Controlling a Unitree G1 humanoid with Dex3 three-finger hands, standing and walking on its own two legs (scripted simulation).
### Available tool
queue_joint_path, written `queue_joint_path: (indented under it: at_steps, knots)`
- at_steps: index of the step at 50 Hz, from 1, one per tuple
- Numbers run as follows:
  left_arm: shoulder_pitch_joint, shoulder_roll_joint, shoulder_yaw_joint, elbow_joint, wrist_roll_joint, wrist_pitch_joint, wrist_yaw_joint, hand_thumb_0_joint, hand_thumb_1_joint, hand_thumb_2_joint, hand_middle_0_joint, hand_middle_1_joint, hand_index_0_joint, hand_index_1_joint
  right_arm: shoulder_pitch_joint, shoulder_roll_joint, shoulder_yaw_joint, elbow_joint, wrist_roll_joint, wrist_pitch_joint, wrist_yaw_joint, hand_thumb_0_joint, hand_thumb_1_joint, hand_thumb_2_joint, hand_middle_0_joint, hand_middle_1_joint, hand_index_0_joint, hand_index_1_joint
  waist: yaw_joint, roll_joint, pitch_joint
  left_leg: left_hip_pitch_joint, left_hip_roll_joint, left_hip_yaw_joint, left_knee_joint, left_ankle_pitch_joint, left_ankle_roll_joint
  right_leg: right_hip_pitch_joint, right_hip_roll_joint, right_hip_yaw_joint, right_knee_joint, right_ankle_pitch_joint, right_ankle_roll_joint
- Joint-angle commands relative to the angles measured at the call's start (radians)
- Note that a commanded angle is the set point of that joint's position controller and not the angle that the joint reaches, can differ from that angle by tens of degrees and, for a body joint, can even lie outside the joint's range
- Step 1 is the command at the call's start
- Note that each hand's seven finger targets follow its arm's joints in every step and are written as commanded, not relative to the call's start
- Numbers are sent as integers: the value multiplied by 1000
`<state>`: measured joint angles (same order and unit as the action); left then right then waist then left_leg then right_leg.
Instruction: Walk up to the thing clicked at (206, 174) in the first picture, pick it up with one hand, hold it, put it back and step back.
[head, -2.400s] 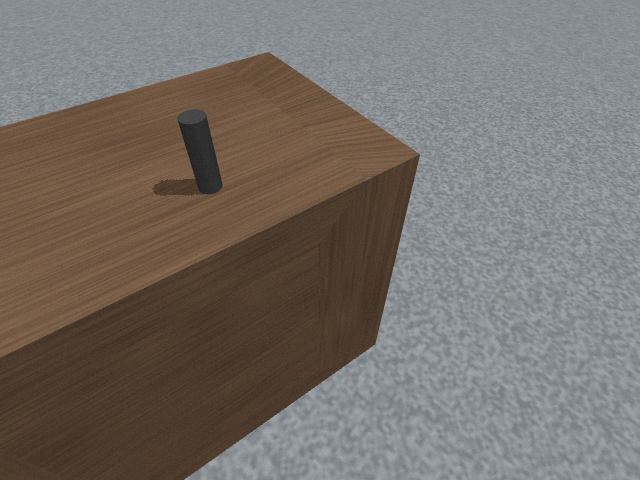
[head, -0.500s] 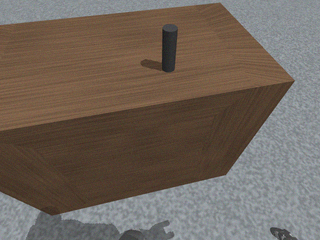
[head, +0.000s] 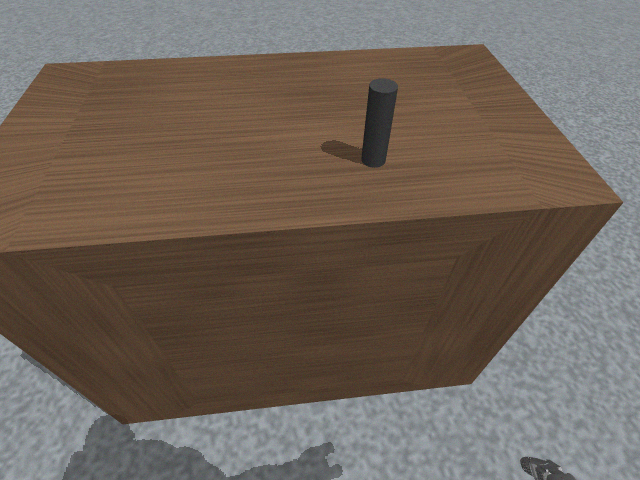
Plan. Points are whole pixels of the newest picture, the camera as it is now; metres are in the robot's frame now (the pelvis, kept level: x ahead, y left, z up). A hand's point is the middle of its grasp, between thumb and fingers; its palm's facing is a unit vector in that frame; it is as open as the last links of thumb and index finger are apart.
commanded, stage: walk up
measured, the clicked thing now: (378, 125) +0.62 -0.09 +0.11
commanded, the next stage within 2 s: stand in 0.94 s
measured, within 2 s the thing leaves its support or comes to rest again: neither
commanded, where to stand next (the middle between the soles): +0.03 +0.00 m, yaw -2 degrees
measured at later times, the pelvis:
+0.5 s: pelvis +0.00 +0.00 +0.02, yaw +1 degrees
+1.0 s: pelvis +0.00 -0.01 +0.02, yaw +1 degrees
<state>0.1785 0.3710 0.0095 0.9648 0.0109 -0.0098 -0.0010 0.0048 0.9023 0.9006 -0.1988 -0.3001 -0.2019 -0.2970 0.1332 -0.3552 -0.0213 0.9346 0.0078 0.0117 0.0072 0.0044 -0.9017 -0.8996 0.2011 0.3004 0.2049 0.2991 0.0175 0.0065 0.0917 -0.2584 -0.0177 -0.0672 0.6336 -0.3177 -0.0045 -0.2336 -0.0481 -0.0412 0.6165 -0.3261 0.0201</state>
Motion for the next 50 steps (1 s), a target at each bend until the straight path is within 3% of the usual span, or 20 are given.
queue_joint_path:
  at_steps: [1,6,14,22,27,45,50]
  knots:
    - [-100,221,55,-57,-4,-27,8,0,900,900,-200,-300,-200,-300,-50,-218,-47,-21,-10,-36,-2,0,-900,-900,200,300,200,300,-12,-50,-49,47,103,-131,-193,119,64,-45,-85,107,-222,43,-64]
    - [-116,213,51,-6,-10,-31,5,0,900,900,-200,-300,-200,-300,-66,-212,-30,31,-7,-43,-4,0,-900,-900,200,300,200,300,-6,-1,-105,40,100,-112,-253,204,45,109,-87,93,-242,148,-59]
    - [-145,210,51,53,-10,-27,7,0,900,900,-200,-300,-200,-300,-88,-216,-26,88,-7,-42,-10,0,-900,-900,200,300,200,300,-3,21,-158,83,110,-93,-278,327,36,188,-92,65,-273,250,-50]
    - [-162,208,51,86,-4,-21,2,0,900,900,-200,-300,-200,-300,-105,-215,-24,111,-12,-36,-8,0,-900,-900,200,300,200,300,-4,15,-104,40,111,-106,-330,192,34,168,-88,68,-317,147,-42]
    - [-160,209,55,100,-3,-24,3,0,900,900,-200,-300,-200,-300,-102,-208,-24,122,-11,-36,-8,0,-900,-900,200,300,200,300,-8,7,-133,83,106,-96,-308,253,30,167,-96,72,-329,177,-43]
    - [-153,205,63,106,-1,-21,5,0,900,900,-200,-300,-200,-300,-95,-203,-23,125,-12,-29,-10,0,-900,-900,200,300,200,300,-10,-3,-118,84,101,-91,-302,281,27,157,-97,65,-338,189,-38]
    - [-129,197,49,113,-4,-22,5,0,900,900,-200,-300,-200,-300,-85,-210,-19,126,-19,-38,-16,0,-900,-900,200,300,200,300,-4,12,-128,100,126,-93,-328,329,22,187,-97,70,-335,224,-34]
